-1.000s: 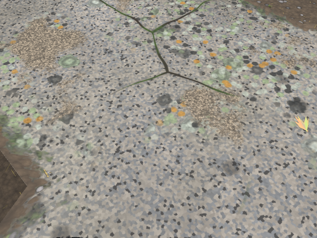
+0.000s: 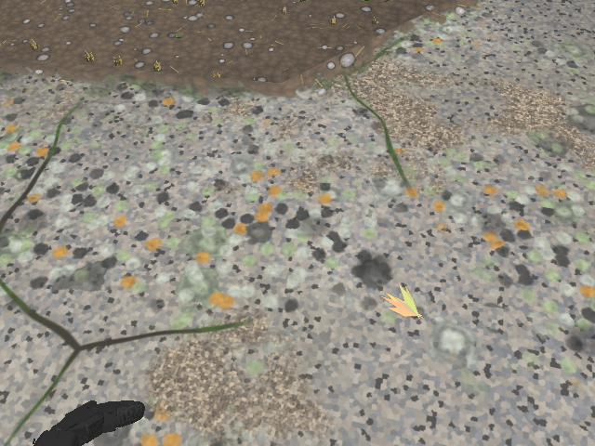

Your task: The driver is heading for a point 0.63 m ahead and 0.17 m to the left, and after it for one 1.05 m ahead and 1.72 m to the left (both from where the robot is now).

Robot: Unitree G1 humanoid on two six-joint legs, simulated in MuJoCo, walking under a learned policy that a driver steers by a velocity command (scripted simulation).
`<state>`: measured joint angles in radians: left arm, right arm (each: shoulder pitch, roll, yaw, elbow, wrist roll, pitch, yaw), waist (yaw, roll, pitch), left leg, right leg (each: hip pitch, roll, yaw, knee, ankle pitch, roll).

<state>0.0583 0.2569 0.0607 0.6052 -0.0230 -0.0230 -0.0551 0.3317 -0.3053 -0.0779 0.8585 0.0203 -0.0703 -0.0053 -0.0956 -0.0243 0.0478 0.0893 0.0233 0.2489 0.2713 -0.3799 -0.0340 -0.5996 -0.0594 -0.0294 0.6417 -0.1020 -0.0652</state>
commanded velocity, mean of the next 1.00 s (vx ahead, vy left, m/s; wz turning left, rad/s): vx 0.45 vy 0.00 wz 0.29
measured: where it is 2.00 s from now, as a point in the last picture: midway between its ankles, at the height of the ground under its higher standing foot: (253, 367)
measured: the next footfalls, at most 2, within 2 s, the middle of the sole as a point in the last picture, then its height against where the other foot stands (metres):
right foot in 0.04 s outside the picture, level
left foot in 0.60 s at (233, 427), level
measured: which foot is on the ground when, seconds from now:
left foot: down 0.00-0.06, up 0.08-0.58, down 0.60-1.00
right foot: up 0.00-0.02, down 0.04-0.62, up 0.64-1.00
